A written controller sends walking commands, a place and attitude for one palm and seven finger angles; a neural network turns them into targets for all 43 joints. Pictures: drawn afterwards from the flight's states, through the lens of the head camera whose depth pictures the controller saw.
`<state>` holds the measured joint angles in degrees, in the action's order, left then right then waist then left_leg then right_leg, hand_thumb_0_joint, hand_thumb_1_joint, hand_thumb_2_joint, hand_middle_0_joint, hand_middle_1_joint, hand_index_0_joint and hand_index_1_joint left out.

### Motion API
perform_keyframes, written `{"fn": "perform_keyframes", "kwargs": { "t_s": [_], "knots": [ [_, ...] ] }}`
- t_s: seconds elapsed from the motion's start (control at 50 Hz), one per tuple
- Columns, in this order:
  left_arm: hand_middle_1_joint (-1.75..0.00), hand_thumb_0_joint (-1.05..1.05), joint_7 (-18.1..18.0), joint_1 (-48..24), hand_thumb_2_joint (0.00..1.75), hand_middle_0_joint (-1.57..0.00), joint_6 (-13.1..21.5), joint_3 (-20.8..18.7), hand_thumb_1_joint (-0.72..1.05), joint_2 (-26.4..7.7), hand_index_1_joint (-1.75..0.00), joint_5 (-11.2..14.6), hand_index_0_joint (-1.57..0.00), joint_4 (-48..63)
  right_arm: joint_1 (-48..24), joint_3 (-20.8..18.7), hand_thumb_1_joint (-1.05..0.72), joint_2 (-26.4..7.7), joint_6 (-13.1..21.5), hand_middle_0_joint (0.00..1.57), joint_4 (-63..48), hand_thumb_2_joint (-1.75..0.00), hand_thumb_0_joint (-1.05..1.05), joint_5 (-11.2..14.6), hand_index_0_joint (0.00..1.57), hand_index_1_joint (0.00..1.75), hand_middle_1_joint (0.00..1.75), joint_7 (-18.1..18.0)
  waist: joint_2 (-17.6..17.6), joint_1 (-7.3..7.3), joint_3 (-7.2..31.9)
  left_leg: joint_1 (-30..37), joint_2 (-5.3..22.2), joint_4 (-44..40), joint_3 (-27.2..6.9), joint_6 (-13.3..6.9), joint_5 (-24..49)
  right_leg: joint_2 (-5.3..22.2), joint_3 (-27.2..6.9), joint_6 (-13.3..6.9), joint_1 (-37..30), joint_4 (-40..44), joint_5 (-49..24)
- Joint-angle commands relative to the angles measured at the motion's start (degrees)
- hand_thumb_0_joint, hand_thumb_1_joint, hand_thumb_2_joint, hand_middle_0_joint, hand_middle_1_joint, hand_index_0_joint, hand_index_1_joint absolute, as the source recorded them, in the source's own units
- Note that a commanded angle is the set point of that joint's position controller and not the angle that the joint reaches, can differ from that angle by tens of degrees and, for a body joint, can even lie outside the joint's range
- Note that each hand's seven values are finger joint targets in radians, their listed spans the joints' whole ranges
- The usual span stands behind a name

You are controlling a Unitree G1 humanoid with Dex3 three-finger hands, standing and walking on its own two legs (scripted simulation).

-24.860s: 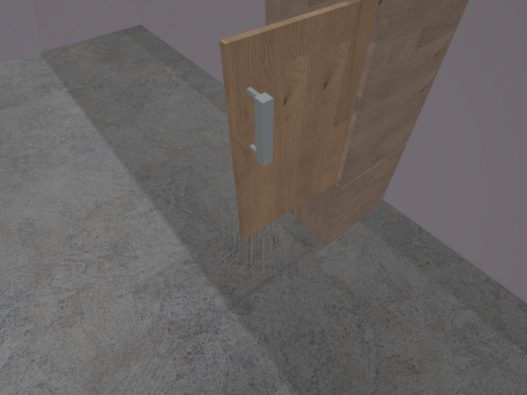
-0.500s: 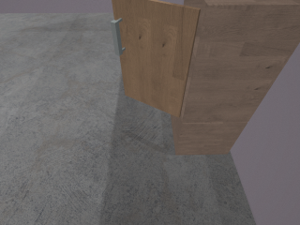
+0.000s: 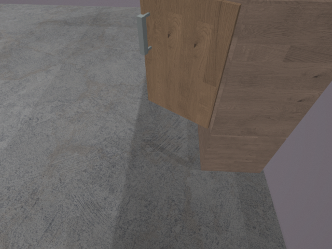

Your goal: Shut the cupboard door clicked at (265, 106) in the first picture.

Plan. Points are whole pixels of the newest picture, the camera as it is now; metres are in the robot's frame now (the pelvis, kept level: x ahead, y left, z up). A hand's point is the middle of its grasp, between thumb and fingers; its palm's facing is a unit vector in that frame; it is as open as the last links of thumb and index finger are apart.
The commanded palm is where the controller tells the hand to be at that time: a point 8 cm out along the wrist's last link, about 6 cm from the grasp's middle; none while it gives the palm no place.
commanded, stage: walk to a spot facing it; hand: left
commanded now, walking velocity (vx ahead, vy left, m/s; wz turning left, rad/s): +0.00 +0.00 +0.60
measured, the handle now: (145, 34) +0.90 +0.12 +0.08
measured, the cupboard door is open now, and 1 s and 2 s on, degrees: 59 59 59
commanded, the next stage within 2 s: none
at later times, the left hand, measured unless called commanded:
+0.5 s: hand out of the picture +0.04 +0.25 -0.15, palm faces +0.29 -0.91 -0.31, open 7.3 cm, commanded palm none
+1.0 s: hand out of the picture -0.09 +0.20 -0.18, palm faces +0.62 -0.73 -0.28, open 7.4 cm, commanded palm none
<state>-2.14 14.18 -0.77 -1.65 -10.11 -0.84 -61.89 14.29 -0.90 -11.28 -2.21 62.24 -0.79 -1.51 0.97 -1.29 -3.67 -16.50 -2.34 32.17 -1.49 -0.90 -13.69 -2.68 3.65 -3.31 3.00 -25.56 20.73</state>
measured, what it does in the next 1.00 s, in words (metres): steps on the spot, turning left: right foot, then left foot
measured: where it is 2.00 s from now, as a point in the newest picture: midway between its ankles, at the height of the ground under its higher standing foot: outside the picture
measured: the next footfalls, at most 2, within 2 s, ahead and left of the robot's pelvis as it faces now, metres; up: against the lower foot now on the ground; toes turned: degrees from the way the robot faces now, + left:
right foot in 0.54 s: +0.08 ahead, -0.12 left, +0.00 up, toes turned +20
left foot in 0.86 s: -0.02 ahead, +0.12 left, +0.00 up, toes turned +39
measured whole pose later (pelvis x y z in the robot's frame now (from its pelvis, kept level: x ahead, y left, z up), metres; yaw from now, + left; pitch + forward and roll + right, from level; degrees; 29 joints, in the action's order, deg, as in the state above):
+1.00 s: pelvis +0.01 +0.00 -0.01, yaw +39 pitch +0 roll +1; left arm -1.1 12.2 -4.1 -4.1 -14.6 -1.3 -52.2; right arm 7.2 -2.8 -13.0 -1.9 49.6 -1.6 0.4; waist -2.0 0.2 -7.7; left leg -18.5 -1.1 34.7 0.8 -1.1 -16.7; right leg 5.8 3.0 3.7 25.0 -62.1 28.4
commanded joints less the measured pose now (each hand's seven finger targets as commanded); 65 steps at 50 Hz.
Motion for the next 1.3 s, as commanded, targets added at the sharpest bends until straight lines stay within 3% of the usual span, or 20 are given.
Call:
{"fn": "perform_keyframes", "kwargs": {
  "t_s": [0.0,0.1,0.14,0.18,0.22,0.46,0.48,0.52,0.54,0.62,0.7,0.78,0.82,0.84,0.86,1.12,1.14,1.16,1.2,1.28],
  "knots": [
    [-0.30,0.00,-0.97,3.58,0.90,-0.20,0.27,-2.97,0.90,-10.62,-0.30,-0.58,-0.20,4.29,-2.72,-2.53,-0.90,-5.31,-0.55,0.20,-6.47,-0.90,0.00,-0.12,0.20,0.30,0.30,0.08,-7.24,2.15,-3.54,-11.59,4.15,21.37,1.77,1.34,-15.14,23.86,-10.19,-9.76,0.78,3.80,-41.63],
    [-0.30,0.00,-0.50,1.26,0.90,-0.20,0.51,-4.07,0.90,-12.93,-0.30,-0.17,-0.20,7.32,2.61,-2.56,-0.90,-4.70,-0.39,0.20,-7.71,-0.90,0.00,-0.51,0.20,0.30,0.30,1.05,-4.38,-1.53,0.00,0.68,3.36,2.72,6.51,0.78,-0.67,19.17,0.69,-2.49,3.87,-11.28,-44.98],
    [-0.30,0.00,-0.03,2.31,0.90,-0.20,0.01,-3.31,0.90,-8.41,-0.30,0.76,-0.20,10.37,9.26,-4.45,-0.90,-12.67,0.42,0.20,-7.86,-0.90,0.00,-1.30,0.20,0.30,0.30,0.94,18.86,-3.07,4.70,11.31,21.75,-9.30,-22.87,-11.47,36.40,6.49,5.30,5.35,21.63,-35.62,4.98],
    [-0.30,0.00,-0.26,-3.64,0.90,-0.20,-0.95,-3.25,0.90,-7.97,-0.30,-0.13,-0.20,12.73,7.48,-4.87,-0.90,-14.18,0.06,0.20,-8.60,-0.90,0.00,-1.10,0.20,0.30,0.30,0.52,8.61,-3.13,4.02,2.26,23.54,-17.48,-28.04,-12.34,3.71,6.79,-4.45,4.23,23.97,-42.62,14.53],
    [-0.30,0.00,0.47,-5.82,0.90,-0.20,-1.01,-3.53,0.90,-8.41,-0.30,-0.44,-0.20,13.11,2.34,-4.22,-0.90,-12.24,0.33,0.20,-10.50,-0.90,0.00,-1.40,0.20,0.30,0.30,0.33,4.66,-1.26,-0.52,-5.71,19.24,-20.26,-25.54,-9.48,-12.12,7.66,-5.74,4.54,24.11,-40.78,6.66],
    [-0.30,0.00,0.64,1.73,0.90,-0.20,-0.72,-3.48,0.90,-8.88,-0.30,-0.32,-0.20,13.99,-3.91,-6.04,-0.90,-13.32,-0.73,0.20,-13.93,-0.90,0.00,-0.92,0.20,0.30,0.30,1.11,8.24,2.22,6.54,-5.33,9.09,-13.67,-20.07,-5.56,-3.65,1.21,-1.45,5.68,8.73,-8.18,-0.56],
    [-0.30,0.00,0.46,4.42,0.90,-0.20,-0.55,-4.00,0.90,-10.32,-0.30,-0.39,-0.20,13.56,-5.17,-6.00,-0.90,-12.00,-0.99,0.20,-14.74,-0.90,0.00,-0.54,0.20,0.30,0.30,1.26,5.90,3.60,6.03,-11.52,6.48,-11.52,-18.33,-3.42,-8.11,2.67,-2.26,4.91,1.87,-0.48,-2.69],
    [-0.30,0.00,-0.27,1.77,0.90,-0.20,0.11,-5.14,0.90,-19.02,-0.30,-1.69,-0.20,15.88,-4.06,-5.66,-0.90,-6.77,-1.04,0.20,-16.29,-0.90,0.00,-0.18,0.20,0.30,0.30,1.87,-15.57,3.81,2.37,-22.77,-5.32,22.74,-2.95,3.99,-17.42,30.07,-31.14,-6.19,5.86,18.07,10.53],
    [-0.30,0.00,-0.51,-4.21,0.90,-0.20,-0.14,-4.48,0.90,-17.07,-0.30,-0.88,-0.20,17.01,-2.87,-6.21,-0.90,-8.66,-1.36,0.20,-15.85,-0.90,0.00,-1.04,0.20,0.30,0.30,2.13,-8.42,0.40,2.14,-18.63,-0.96,33.87,-4.75,2.89,-16.97,30.13,-25.31,-7.40,13.79,15.39,6.93],
    [-0.30,0.00,-0.53,-6.46,0.90,-0.20,1.20,-3.40,0.90,-11.30,-0.30,-0.98,-0.20,16.80,-2.68,-5.01,-0.90,-6.61,-1.10,0.20,-15.52,-0.90,0.00,-0.23,0.20,0.30,0.30,3.11,-11.33,-1.44,2.05,-18.04,3.17,33.84,0.34,4.24,-11.35,20.71,-6.25,-4.70,6.52,3.42,-29.29],
    [-0.30,0.00,-0.32,2.44,0.90,-0.20,1.01,-4.47,0.90,-14.32,-0.30,-0.99,-0.20,14.24,-8.51,-3.57,-0.90,-4.94,-0.67,0.20,-16.89,-0.90,0.00,-0.02,0.20,0.30,0.30,3.27,-12.26,3.37,5.14,-12.88,2.12,16.72,6.22,3.90,-12.10,20.93,-1.98,-3.00,-2.82,-2.20,-45.73],
    [-0.30,0.00,-0.06,3.07,0.90,-0.20,0.77,-5.03,0.90,-15.28,-0.30,-0.93,-0.20,13.66,-7.18,-3.48,-0.90,-6.01,-0.20,0.20,-16.84,-0.90,0.00,0.09,0.20,0.30,0.30,3.16,-14.15,2.51,6.12,-5.67,1.49,3.35,8.11,2.61,-7.21,21.34,0.59,-0.98,-2.66,-6.94,-46.59],
    [-0.30,0.00,0.24,2.05,0.90,-0.20,0.53,-4.78,0.90,-14.03,-0.30,-0.22,-0.20,14.54,-0.67,-4.61,-0.90,-10.80,0.48,0.20,-15.02,-0.90,0.00,-0.40,0.20,0.30,0.30,3.12,-3.78,-1.33,10.00,12.24,6.56,-7.32,1.66,0.08,14.50,18.37,5.38,3.68,9.91,-20.20,-32.68],
    [-0.30,0.00,0.74,2.05,0.90,-0.20,0.32,-3.72,0.90,-9.81,-0.30,0.19,-0.20,17.15,3.43,-6.36,-0.90,-17.67,0.80,0.20,-14.32,-0.90,0.00,-0.85,0.20,0.30,0.30,2.59,15.61,-3.30,12.99,23.22,22.56,-6.45,-18.49,-8.45,41.30,10.30,6.93,7.95,26.67,-32.51,7.11],
    [-0.30,0.00,0.44,-2.77,0.90,-0.20,-0.23,-2.89,0.90,-9.28,-0.30,-0.44,-0.20,19.32,6.74,-6.52,-0.90,-18.51,0.22,0.20,-12.81,-0.90,0.00,-0.49,0.20,0.30,0.30,2.08,12.40,-5.18,12.31,20.69,26.64,-7.59,-20.39,-13.21,44.32,9.14,0.65,7.16,29.69,-38.43,18.74],
    [-0.30,0.00,2.73,5.45,0.90,-0.20,0.45,-3.89,0.90,-9.84,-0.30,-0.89,-0.20,13.83,-8.02,-5.34,-0.90,-13.82,0.03,0.20,-16.16,-0.90,0.00,-0.88,0.20,0.30,0.30,1.49,5.79,4.18,3.19,-12.71,8.84,-9.88,-16.07,-5.44,-24.13,2.50,1.95,6.37,2.65,-6.46,-0.57],
    [-0.30,0.00,2.36,10.47,0.90,-0.20,1.10,-4.72,0.90,-12.20,-0.30,-1.52,-0.20,12.85,-9.02,-4.93,-0.90,-10.67,0.15,0.20,-17.07,-0.90,0.00,-0.50,0.20,0.30,0.30,1.62,-3.57,6.82,3.15,-22.58,2.96,1.88,-11.05,-2.74,-26.29,8.70,-5.76,4.60,-5.89,3.89,8.96],
    [-0.30,0.00,1.46,12.75,0.90,-0.20,1.65,-5.38,0.90,-17.25,-0.30,-2.13,-0.20,13.24,-9.01,-3.78,-0.90,-5.49,0.62,0.20,-18.77,-0.90,0.00,-0.03,0.20,0.30,0.30,1.92,-21.19,8.44,2.76,-32.35,-4.26,23.98,-0.55,1.41,-23.74,27.00,-30.63,-1.66,-8.10,17.09,24.96],
    [-0.30,0.00,0.87,5.22,0.90,-0.20,2.35,-4.88,0.90,-15.12,-0.30,-0.75,-0.20,14.87,-9.04,-4.88,-0.90,-7.98,0.64,0.20,-18.54,-0.90,0.00,-1.19,0.20,0.30,0.30,2.56,-14.07,3.23,-1.47,-29.85,2.40,40.09,-5.60,1.15,-14.64,29.93,-33.55,-4.30,5.61,20.14,26.73],
    [-0.30,0.00,0.95,1.15,0.90,-0.20,4.19,-3.49,0.90,-9.09,-0.30,-0.69,-0.20,14.04,-6.10,-4.32,-0.90,-5.39,0.29,0.20,-15.28,-0.90,0.00,-0.87,0.20,0.30,0.30,4.32,-9.04,0.12,-1.91,-24.18,5.75,37.85,0.21,2.80,-2.14,21.45,-4.23,-1.39,5.58,14.28,-5.41]
  ]
}}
